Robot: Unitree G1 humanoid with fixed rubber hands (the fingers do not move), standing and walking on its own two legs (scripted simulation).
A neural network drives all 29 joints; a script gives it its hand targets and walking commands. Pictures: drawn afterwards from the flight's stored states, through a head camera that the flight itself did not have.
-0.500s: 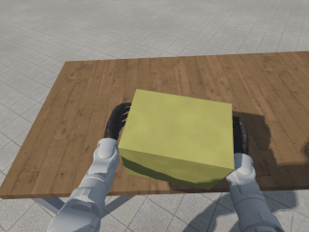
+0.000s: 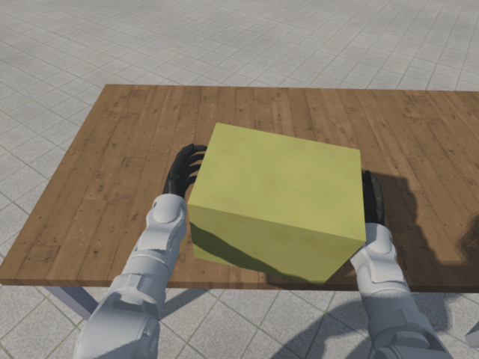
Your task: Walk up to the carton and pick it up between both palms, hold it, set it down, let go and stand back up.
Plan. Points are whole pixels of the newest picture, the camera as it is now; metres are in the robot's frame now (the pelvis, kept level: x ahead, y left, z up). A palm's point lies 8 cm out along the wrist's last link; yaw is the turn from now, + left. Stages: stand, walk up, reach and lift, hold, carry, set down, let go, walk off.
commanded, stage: reach and lift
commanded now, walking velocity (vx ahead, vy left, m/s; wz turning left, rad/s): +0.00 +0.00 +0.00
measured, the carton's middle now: (271, 207) +0.37 -0.02 +0.05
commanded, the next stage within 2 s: hold in 1.40 s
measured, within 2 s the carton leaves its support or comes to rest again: neither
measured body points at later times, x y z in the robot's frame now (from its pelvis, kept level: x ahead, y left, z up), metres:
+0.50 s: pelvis +0.03 +0.00 +0.00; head +0.03 +0.02 +0.45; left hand +0.38 +0.17 +0.15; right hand +0.38 -0.17 +0.12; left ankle +0.03 +0.13 -0.74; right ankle +0.01 -0.13 -0.74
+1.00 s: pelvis -0.01 +0.01 +0.00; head -0.04 +0.02 +0.45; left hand +0.37 +0.16 +0.17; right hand +0.35 -0.18 +0.12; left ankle +0.03 +0.13 -0.74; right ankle +0.01 -0.13 -0.74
